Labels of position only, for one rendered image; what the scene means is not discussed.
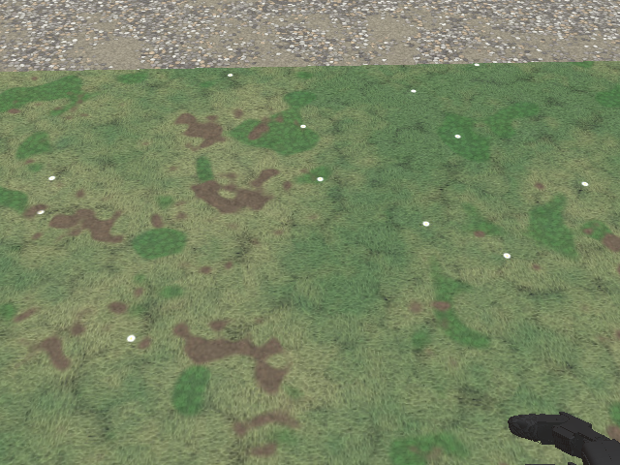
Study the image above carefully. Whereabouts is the right robot hand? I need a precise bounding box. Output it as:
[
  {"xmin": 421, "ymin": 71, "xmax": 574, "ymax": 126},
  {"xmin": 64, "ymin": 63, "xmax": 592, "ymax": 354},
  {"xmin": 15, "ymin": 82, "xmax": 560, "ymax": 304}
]
[{"xmin": 508, "ymin": 412, "xmax": 620, "ymax": 465}]

